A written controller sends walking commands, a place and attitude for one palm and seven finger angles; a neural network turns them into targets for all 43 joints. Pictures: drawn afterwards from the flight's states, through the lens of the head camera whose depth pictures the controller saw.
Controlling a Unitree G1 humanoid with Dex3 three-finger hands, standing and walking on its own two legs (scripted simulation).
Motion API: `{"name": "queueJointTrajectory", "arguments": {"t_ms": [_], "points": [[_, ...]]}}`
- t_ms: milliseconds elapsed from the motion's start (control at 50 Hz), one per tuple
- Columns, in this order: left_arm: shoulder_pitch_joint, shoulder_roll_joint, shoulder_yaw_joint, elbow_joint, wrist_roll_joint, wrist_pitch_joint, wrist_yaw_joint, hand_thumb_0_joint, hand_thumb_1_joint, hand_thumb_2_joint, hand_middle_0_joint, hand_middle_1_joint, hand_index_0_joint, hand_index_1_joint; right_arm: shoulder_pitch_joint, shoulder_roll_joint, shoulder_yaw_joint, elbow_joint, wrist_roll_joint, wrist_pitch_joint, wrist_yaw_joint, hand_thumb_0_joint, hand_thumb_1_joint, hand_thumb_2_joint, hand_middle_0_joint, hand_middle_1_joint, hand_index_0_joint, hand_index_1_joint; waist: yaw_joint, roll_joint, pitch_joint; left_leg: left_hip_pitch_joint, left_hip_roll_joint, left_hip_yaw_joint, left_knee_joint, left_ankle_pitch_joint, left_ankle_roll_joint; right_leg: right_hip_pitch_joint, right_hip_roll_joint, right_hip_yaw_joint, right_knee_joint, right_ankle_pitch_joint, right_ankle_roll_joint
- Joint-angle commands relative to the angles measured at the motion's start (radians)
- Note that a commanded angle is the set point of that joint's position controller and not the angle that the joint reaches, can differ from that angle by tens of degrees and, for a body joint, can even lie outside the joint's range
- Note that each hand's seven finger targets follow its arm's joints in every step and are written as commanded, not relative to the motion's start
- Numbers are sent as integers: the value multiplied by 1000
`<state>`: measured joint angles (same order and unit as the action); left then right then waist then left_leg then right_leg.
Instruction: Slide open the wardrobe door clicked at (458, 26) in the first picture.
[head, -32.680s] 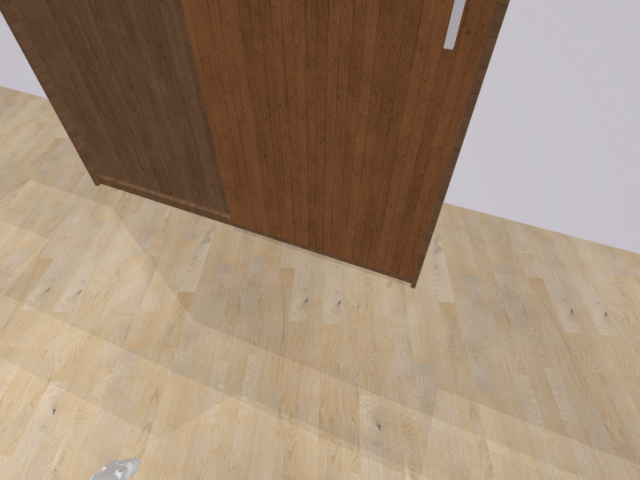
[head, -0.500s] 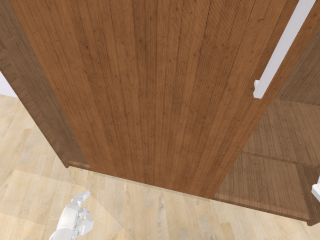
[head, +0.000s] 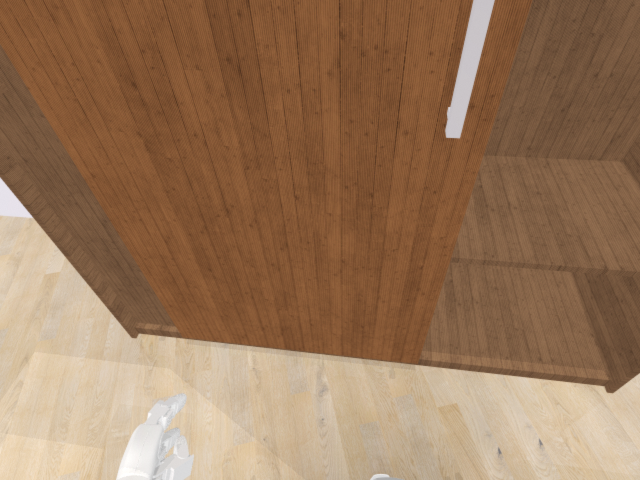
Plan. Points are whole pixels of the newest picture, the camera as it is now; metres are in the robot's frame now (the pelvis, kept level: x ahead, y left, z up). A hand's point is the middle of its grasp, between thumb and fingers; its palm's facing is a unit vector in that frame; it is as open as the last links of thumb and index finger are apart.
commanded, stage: step back with the hand held close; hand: right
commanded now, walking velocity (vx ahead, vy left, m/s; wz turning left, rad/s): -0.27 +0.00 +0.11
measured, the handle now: (472, 33) +0.57 -0.19 +0.29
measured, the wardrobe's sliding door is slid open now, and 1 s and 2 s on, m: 0.58 0.58 0.58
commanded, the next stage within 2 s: stop stepping back and stand still in 0.32 s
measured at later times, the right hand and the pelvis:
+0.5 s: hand out of the picture +0.12 -0.28 +0.19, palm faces +0.36 +0.88 -0.32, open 7.4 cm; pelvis -0.11 -0.03 +0.00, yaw +5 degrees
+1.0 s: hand out of the picture -0.02 -0.36 +0.18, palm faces +0.40 +0.87 -0.30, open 7.4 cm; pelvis -0.27 -0.11 +0.00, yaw +6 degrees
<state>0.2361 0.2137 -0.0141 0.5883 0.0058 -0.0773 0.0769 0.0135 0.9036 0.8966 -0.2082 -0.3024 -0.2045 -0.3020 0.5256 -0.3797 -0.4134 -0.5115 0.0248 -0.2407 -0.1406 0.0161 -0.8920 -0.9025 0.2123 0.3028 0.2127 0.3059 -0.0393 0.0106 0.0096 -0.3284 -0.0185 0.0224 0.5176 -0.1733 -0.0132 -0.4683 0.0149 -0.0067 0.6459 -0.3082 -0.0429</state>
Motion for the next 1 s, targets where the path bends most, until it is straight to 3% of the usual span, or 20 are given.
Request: {"name": "queueJointTrajectory", "arguments": {"t_ms": [0, 60, 140, 220, 280, 340, 400, 440, 500, 560, 600, 620, 640, 680, 760, 820, 840, 860, 920, 980], "points": [[-88, 139, 60, -135, 2, -67, 17, 0, 900, 900, -200, -300, -200, -300, -177, -226, -101, -226, 10, -66, -38, 0, -900, -900, 200, 300, 200, 300, 56, -48, -68, -183, 106, -151, -181, -275, 60, 204, -56, 116, -135, -102, 10], [-122, 160, 69, -162, 0, -95, 31, 0, 900, 900, -200, -300, -200, -300, -177, -220, -142, -228, -17, -80, -30, 0, -900, -900, 200, 300, 200, 300, 23, -370, -96, 256, -95, -30, 402, -175, -11, -267, -318, 435, -582, -564, -104], [-115, 132, 95, -138, 5, -108, -6, 0, 900, 900, -200, -300, -200, -300, -80, -217, -161, -160, 4, -83, -14, 0, -900, -900, 200, 300, 200, 300, 10, -159, -135, 137, -94, -39, 508, -300, 12, -106, -310, 318, -517, -349, -105], [-111, 104, 77, -125, -1, -111, -26, 0, 900, 900, -200, -300, -200, -300, 15, -192, -114, -203, 51, -72, -5, 0, -900, -900, 200, 300, 200, 300, 12, -241, -197, 117, -92, 46, 114, -391, 41, 123, -247, 185, -517, -234, 9], [-84, 97, 69, -85, 12, -103, -28, 0, 900, 900, -200, -300, -200, -300, -89, -229, -103, -264, 56, -93, 1, 0, -900, -900, 200, 300, 200, 300, 21, -156, -229, 86, -9, -26, -284, -251, 72, 330, -193, 75, -355, 25, 123], [-116, 74, 48, -60, 12, -89, -7, 0, 900, 900, -200, -300, -200, -300, -229, -305, -121, -266, 28, -107, -16, 0, -900, -900, 200, 300, 200, 300, 38, 103, -157, -175, 304, -269, -343, 225, 135, 383, -67, -20, 141, 37, 76], [-144, 106, 66, -75, -7, -108, 21, 0, 900, 900, -200, -300, -200, -300, -308, -304, -116, -221, 23, -72, 1, 0, -900, -900, 200, 300, 200, 300, 57, 162, -179, -85, 143, -71, -93, 413, 43, 401, -43, -33, -54, 304, 63], [-137, 138, 64, -99, -13, -93, 24, 0, 900, 900, -200, -300, -200, -300, -211, -247, -104, -143, 29, -17, 13, 0, -900, -900, 200, 300, 200, 300, 39, -238, -197, -63, -56, 8, 161, 19, -19, 464, -172, 145, -272, 575, -6], [-142, 136, 64, -123, -1, -104, -5, 0, 900, 900, -200, -300, -200, -300, -111, -238, -144, -101, 42, -9, 8, 0, -900, -900, 200, 300, 200, 300, 10, -342, -150, 139, -118, -9, 334, -409, 40, 83, -273, 354, -650, -488, 51], [-135, 115, 71, -159, 0, -80, -25, 0, 900, 900, -200, -300, -200, -300, 30, -211, -138, -195, 53, 14, 9, 0, -900, -900, 200, 300, 200, 300, 0, -301, -174, 351, -169, 128, 189, -364, 65, -51, -172, 104, -646, -439, 196], [-133, 109, 71, -173, -4, -66, -32, 0, 900, 900, -200, -300, -200, -300, 149, -253, -170, -259, 45, 18, 2, 0, -900, -900, 200, 300, 200, 300, -8, -204, -201, 393, -93, 95, -27, -334, 99, -74, -54, -53, -373, -355, 164], [-120, 89, 72, -170, -12, -50, -34, 0, 900, 900, -200, -300, -200, -300, 163, -255, -152, -303, 37, 22, 4, 0, -900, -900, 200, 300, 200, 300, 1, 70, -169, 165, 80, -72, -232, -387, 135, 19, 39, -164, 72, -193, 129], [-132, 112, 96, -155, -17, -38, -28, 0, 900, 900, -200, -300, -200, -300, 110, -262, -149, -370, 34, 23, 4, 0, -900, -900, 200, 300, 200, 300, 7, 276, -87, -180, 336, -423, -382, -525, 219, 16, 57, -9, 540, -176, 95], [-111, 115, 82, -116, -1, -39, -22, 0, 900, 900, -200, -300, -200, -300, -122, -322, -199, -419, 35, 12, 6, 0, -900, -900, 200, 300, 200, 300, 83, 183, -52, -405, 408, -320, -333, -470, 272, -57, -16, 67, 919, -87, 78], [-96, 103, 65, -74, 7, -54, 15, 0, 900, 900, -200, -300, -200, -300, -219, -217, -109, -79, 5, 33, -21, 0, -900, -900, 200, 300, 200, 300, 73, 10, 8, -370, 258, -186, -299, -717, 159, 102, -92, -46, 365, -162, 15], [-47, 130, 57, -44, -5, -96, 36, 0, 900, 900, -200, -300, -200, -300, -409, -196, -26, -77, -11, 17, -36, 0, -900, -900, 200, 300, 200, 300, 96, -226, -25, -183, 103, -2, 189, -420, 102, 270, -50, -57, -262, -178, 6], [-43, 163, 70, -74, 1, -105, 30, 0, 900, 900, -200, -300, -200, -300, -462, -189, -7, -129, -19, -2, -43, 0, -900, -900, 200, 300, 200, 300, 82, -538, -5, -368, -24, 81, 513, -412, 40, 342, -231, 304, -394, -369, -48], [-67, 142, 60, -103, -5, -121, 20, 0, 900, 900, -200, -300, -200, -300, -493, -223, -29, -195, -33, -29, -42, 0, -900, -900, 200, 300, 200, 300, 65, -529, 27, -406, -8, -4, 734, -358, 26, 191, -393, 532, -479, -492, -133], [-76, 122, 84, -126, -4, -118, -37, 0, 900, 900, -200, -300, -200, -300, -208, -220, -90, -212, -12, -25, -3, 0, -900, -900, 200, 300, 200, 300, 59, -181, 8, -400, 22, -52, 907, -197, 10, 70, -381, 568, -507, -528, -181], [-103, 119, 72, -115, -5, -103, -51, 0, 900, 900, -200, -300, -200, -300, -45, -180, -70, -256, 6, -13, -6, 0, -900, -900, 200, 300, 200, 300, 44, -144, 6, -265, 26, 21, 683, -116, 25, 44, -311, 321, -495, -438, -115]]}}
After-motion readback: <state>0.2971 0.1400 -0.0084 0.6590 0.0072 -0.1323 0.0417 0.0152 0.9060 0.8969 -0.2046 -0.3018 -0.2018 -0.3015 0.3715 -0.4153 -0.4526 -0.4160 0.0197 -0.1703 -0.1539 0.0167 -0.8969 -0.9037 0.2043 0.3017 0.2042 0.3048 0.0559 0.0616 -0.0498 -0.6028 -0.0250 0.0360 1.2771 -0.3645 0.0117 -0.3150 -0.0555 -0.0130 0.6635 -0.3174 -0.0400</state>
